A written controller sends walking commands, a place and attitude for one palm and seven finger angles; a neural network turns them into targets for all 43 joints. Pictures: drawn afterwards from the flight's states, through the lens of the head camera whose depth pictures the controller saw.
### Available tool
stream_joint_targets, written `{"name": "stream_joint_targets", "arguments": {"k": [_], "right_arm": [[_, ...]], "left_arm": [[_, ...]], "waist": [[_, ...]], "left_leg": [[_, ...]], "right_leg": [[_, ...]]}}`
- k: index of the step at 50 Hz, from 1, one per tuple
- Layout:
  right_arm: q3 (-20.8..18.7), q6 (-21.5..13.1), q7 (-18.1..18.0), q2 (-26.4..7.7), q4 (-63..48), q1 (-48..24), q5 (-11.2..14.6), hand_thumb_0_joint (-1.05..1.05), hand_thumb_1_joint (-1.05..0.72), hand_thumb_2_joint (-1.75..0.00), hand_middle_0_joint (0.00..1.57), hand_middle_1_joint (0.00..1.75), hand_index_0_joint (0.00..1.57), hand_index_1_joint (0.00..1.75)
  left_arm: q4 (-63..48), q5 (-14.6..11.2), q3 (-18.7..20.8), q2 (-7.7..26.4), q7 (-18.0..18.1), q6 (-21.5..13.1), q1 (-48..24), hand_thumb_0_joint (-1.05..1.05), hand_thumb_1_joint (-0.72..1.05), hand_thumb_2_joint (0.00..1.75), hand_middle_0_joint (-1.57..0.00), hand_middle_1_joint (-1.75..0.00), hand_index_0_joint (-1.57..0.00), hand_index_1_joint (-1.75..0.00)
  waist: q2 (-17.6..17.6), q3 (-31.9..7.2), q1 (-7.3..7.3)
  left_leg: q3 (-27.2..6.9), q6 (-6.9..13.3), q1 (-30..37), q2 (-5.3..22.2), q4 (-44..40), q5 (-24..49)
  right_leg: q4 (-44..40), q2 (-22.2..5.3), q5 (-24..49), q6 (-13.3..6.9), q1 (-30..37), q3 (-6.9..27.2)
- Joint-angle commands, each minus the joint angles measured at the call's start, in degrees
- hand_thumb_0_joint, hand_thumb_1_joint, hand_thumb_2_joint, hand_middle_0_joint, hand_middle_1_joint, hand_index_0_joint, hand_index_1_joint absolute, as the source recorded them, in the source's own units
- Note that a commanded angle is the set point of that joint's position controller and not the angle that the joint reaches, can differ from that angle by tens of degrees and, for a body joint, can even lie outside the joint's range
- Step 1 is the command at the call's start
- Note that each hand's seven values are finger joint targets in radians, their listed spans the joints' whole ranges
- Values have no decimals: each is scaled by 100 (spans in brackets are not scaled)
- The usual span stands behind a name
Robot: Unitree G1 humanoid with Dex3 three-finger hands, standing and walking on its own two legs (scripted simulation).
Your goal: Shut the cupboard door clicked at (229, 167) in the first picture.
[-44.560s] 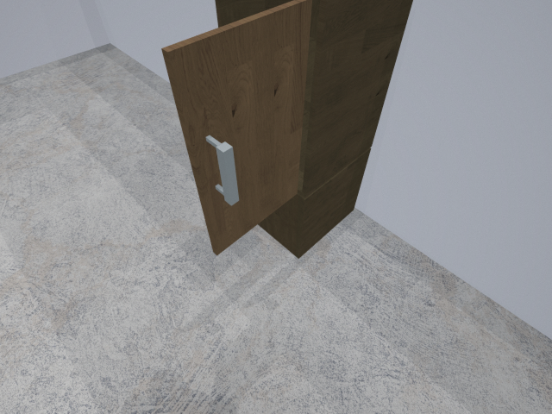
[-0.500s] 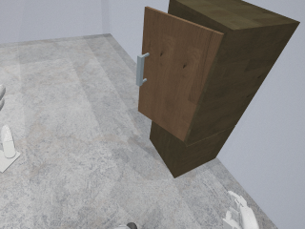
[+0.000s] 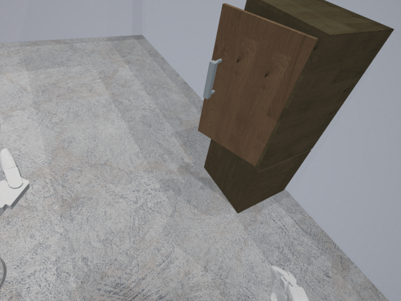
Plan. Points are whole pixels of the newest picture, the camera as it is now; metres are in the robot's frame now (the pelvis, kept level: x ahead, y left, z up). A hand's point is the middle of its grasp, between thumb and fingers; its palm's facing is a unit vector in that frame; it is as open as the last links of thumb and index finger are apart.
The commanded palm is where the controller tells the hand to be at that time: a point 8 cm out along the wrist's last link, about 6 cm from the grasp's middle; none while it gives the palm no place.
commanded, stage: stop stepping back and stand still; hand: left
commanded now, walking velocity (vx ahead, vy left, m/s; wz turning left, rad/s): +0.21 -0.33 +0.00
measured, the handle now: (213, 78) +0.95 -0.02 -0.02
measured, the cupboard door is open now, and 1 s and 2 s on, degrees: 22 22 22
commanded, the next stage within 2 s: let the arm hang, fingers relaxed in 0.94 s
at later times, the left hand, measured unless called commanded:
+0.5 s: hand out of the picture +0.14 +0.34 +0.19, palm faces +0.32 -0.83 -0.46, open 7.4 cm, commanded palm +0.08 +0.39 +0.18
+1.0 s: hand out of the picture +0.13 +0.43 +0.18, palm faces +0.41 -0.77 -0.49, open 7.4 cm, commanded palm +0.07 +0.46 +0.18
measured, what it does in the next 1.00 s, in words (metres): steps to the left: right foot, then left foot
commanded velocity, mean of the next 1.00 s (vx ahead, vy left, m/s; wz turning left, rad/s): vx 0.09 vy -0.13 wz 0.00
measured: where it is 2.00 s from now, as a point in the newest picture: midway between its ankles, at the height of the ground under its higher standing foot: outside the picture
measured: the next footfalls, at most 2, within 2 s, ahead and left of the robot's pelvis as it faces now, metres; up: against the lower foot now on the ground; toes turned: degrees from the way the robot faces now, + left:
right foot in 0.22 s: -0.02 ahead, -0.08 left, -0.01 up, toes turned -10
left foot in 0.26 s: +0.11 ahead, +0.13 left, -0.01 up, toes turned -1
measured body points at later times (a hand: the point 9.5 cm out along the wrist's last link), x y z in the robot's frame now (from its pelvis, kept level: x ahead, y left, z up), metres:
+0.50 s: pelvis -0.09 +0.11 -0.02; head -0.08 +0.14 +0.43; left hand +0.11 +0.38 +0.22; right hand +0.04 -0.11 -0.11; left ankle +0.03 +0.15 -0.71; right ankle -0.11 +0.05 -0.74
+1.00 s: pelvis -0.08 +0.17 -0.01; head -0.08 +0.18 +0.44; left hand +0.10 +0.47 +0.20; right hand +0.07 -0.05 -0.09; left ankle -0.07 +0.29 -0.74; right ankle -0.09 +0.07 -0.74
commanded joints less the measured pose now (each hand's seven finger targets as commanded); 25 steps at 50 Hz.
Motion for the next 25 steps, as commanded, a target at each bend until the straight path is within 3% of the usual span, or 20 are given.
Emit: {"name": "stream_joint_targets", "arguments": {"k": [1, 4, 6, 7, 8, 9, 10, 11, 12, 13, 14, 15, 16, 18, 20, 21, 22, 23, 24, 25], "right_arm": [[-583, -76, -88, -1136, -1109, -757, -16, 0, -90, -90, 20, 30, 20, 30], [-656, 46, -253, -1011, -1172, -664, -45, 0, -90, -90, 20, 30, 20, 30], [-798, 19, -306, -1043, -1144, -587, 54, 0, -90, -90, 20, 30, 20, 30], [-807, 13, -264, -1036, -967, -373, 227, 0, -90, -90, 20, 30, 20, 30], [-725, -20, -248, -1034, -852, -202, 300, 0, -90, -90, 20, 30, 20, 30], [-699, 4, -275, -1159, -1009, -499, 133, 0, -90, -90, 20, 30, 20, 30], [-575, 14, -192, -1142, -1103, -492, -102, 0, -90, -90, 20, 30, 20, 30], [-473, 58, -140, -1259, -831, -303, -309, 0, -90, -90, 20, 30, 20, 30], [-649, 40, -126, -1292, -588, -358, -165, 0, -90, -90, 20, 30, 20, 30], [-823, -59, -120, -1674, -838, -883, 25, 0, -90, -90, 20, 30, 20, 30], [-842, -94, -77, -1636, -925, -1117, 48, 0, -90, -90, 20, 30, 20, 30], [-845, -79, 1, -1516, -939, -1042, 2, 0, -90, -90, 20, 30, 20, 30], [-813, -49, 71, -1377, -987, -1159, -37, 0, -90, -90, 20, 30, 20, 30], [-804, 30, 107, -1247, -1028, -1439, -68, 0, -90, -90, 20, 30, 20, 30], [-840, 194, 115, -1146, -1088, -1335, -92, 0, -90, -90, 20, 30, 20, 30], [-842, 260, 133, -1054, -1074, -1121, -34, 0, -90, -90, 20, 30, 20, 30], [-777, 316, 137, -970, -971, -813, 141, 0, -90, -90, 20, 30, 20, 30], [-796, 400, 97, -926, -1033, -792, 267, 0, -90, -90, 20, 30, 20, 30], [-810, 431, 41, -1092, -980, -716, 252, 0, -90, -90, 20, 30, 20, 30], [-649, 343, -36, -1001, -996, -813, 42, 0, -90, -90, 20, 30, 20, 30]], "left_arm": [[-2162, 4, 416, 1290, -49, -358, 883, 0, 90, 90, -20, -30, -20, -30], [-1798, -132, 591, 1420, -44, -215, 1222, 0, 90, 90, -20, -30, -20, -30], [-1405, -188, 695, 1555, -38, -90, 1339, 0, 90, 90, -20, -30, -20, -30], [-1235, -129, 710, 1673, -37, -41, 1471, 0, 90, 90, -20, -30, -20, -30], [-1449, -62, 521, 1693, -10, -119, 963, 0, 90, 90, -20, -30, -20, -30], [-1565, -67, 932, 2013, 50, -185, 178, 0, 90, 90, -20, -30, -20, -30], [-2085, -113, 1408, 2587, 156, -356, -792, 0, 90, 90, -20, -30, -20, -30], [-1419, -43, 1421, 2620, 228, -522, -1025, 0, 90, 90, -20, -30, -20, -30], [-1583, -30, 536, 1628, 111, -415, -1458, 0, 90, 90, -20, -30, -20, -30], [-1818, 23, 389, 1488, 56, -362, -1526, 0, 90, 90, -20, -30, -20, -30], [-1951, 44, 723, 1748, -16, -407, -1248, 0, 90, 90, -20, -30, -20, -30], [-2214, -62, 998, 1998, -88, -346, -1073, 0, 90, 90, -20, -30, -20, -30], [-2478, -116, 1027, 1982, -133, -336, -1028, 0, 90, 90, -20, -30, -20, -30], [-2715, -162, 1165, 1919, -98, -414, -446, 0, 90, 90, -20, -30, -20, -30], [-2438, -219, 1231, 1753, -55, -418, 488, 0, 90, 90, -20, -30, -20, -30], [-2141, -170, 1149, 1586, -38, -364, 1045, 0, 90, 90, -20, -30, -20, -30], [-1719, -122, 1057, 1472, -42, -264, 1673, 0, 90, 90, -20, -30, -20, -30], [-1863, -157, 961, 1498, -45, -216, 1463, 0, 90, 90, -20, -30, -20, -30], [-2073, -180, 1155, 1732, 9, -285, 816, 0, 90, 90, -20, -30, -20, -30], [-1793, -215, 1865, 2504, 129, -514, 587, 0, 90, 90, -20, -30, -20, -30]], "waist": [[1565, -435, 160], [2044, -502, 225], [1758, -590, 402], [231, -751, 489], [-1788, -829, 203], [-1049, -395, 23], [-413, -162, -321], [809, -244, -531], [1364, -504, -413], [2428, -451, -224], [2218, -440, -30], [2008, -439, 9], [1680, -187, 42], [1722, -378, 284], [2310, -811, 293], [1774, -953, 340], [287, -935, 241], [-1366, -698, 73], [-1082, -214, -132], [-325, 14, -180]], "left_leg": [[-1059, -1068, 221, 1074, -3087, -1830], [-208, -1705, 144, 596, -3157, -491], [448, -2063, -699, 71, -1586, 200], [927, -1521, -541, -410, 895, -632], [-509, 257, -501, 14, 3746, -2024], [-1328, 998, -1770, 403, 4251, -2510], [-1851, 19, -1585, 930, 2765, -1938], [-1335, -444, -250, 839, 663, -424], [-1388, -238, 15, 492, -300, -1197], [-3068, 443, 64, 1577, -1688, -2987], [-3262, 306, -678, 1974, -2476, -4239], [-4075, -370, -1259, 1966, -3148, -4775], [-4101, -937, -1763, 1900, -3504, -4404], [-2422, -1382, -1974, 1402, -3445, -2961], [-1119, -1248, -2522, 1032, -2863, -2230], [-650, -1136, -2804, 695, -1693, -2269], [-181, -879, -2255, 317, -29, -2402], [227, -621, -2094, -221, 2611, -1666], [-450, -355, -2459, -82, 4212, -1416], [-522, -258, -2418, 262, 4479, -1347]], "right_leg": [[-670, 149, 279, 16, 428, -664], [-2039, 574, -250, -47, 1630, -1373], [-3250, 739, -1020, -349, 3010, -1708], [-4005, -216, -736, -879, 2618, -1061], [-3737, -1780, 209, -1475, 1442, 709], [-3734, -2549, 314, -1889, 1309, 1649], [-2636, -2744, 484, -1118, 830, 1673], [-1525, -1818, -321, 836, -173, 300], [-398, -353, -1184, -169, -319, -814], [867, -16, -1516, -35, -899, -297], [1454, 53, -1163, -41, -351, -120], [1800, 142, -923, -17, -153, -101], [1611, 67, -568, -40, 226, -9], [548, 157, -560, -57, 1406, -626], [-1358, 331, -1145, -235, 3337, -1121], [-2184, 273, -1445, -503, 3970, -984], [-3350, -277, -1356, -793, 3196, -323], [-4595, -1716, -1617, -1362, 2023, 1610], [-4874, -2578, -852, -1685, 1181, 2048], [-4787, -2565, 216, -1220, 1097, 1685]]}}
